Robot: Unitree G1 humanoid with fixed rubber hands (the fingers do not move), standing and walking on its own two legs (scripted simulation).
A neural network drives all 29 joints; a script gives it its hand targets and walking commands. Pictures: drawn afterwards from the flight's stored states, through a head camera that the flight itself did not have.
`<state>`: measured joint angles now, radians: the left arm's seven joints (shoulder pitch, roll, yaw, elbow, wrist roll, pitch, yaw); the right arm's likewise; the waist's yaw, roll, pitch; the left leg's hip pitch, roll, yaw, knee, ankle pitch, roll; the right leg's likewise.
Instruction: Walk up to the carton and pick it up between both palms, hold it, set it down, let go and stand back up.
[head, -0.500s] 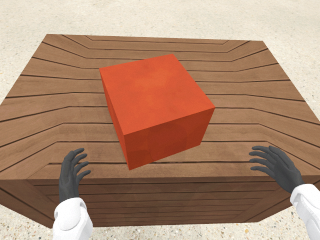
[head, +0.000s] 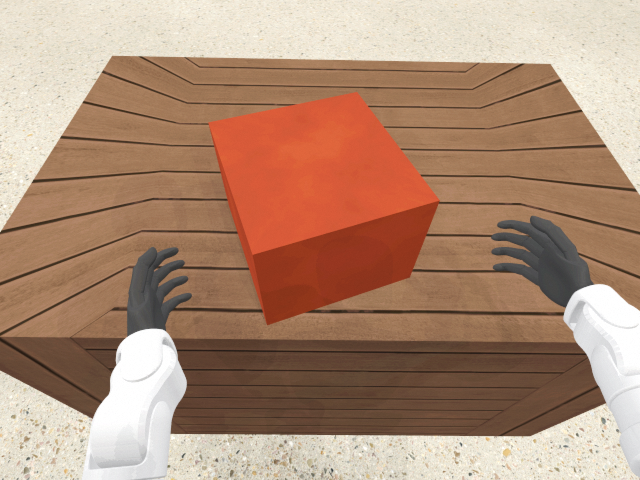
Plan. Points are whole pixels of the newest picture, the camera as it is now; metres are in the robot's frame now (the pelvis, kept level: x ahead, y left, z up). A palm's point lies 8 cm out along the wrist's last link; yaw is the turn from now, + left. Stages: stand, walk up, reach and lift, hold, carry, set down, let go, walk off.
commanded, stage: reach and lift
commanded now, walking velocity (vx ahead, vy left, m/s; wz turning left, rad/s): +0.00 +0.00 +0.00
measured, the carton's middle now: (313, 203) +0.51 +0.05 +0.02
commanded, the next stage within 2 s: none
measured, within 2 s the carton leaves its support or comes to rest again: neither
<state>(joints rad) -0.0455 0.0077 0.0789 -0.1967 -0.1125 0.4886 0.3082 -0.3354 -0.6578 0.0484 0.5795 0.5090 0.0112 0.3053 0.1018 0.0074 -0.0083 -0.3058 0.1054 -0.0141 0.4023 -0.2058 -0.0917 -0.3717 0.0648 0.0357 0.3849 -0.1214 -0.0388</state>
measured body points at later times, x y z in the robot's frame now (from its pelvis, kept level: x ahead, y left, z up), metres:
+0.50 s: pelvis +0.00 +0.00 +0.00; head +0.08 +0.00 +0.44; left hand +0.32 +0.24 +0.09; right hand +0.45 -0.21 +0.09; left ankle -0.01 +0.18 -0.74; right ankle +0.04 -0.10 -0.74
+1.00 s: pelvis +0.01 +0.00 +0.00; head +0.12 -0.01 +0.43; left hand +0.37 +0.27 +0.09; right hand +0.53 -0.16 +0.10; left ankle -0.01 +0.18 -0.74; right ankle +0.04 -0.10 -0.74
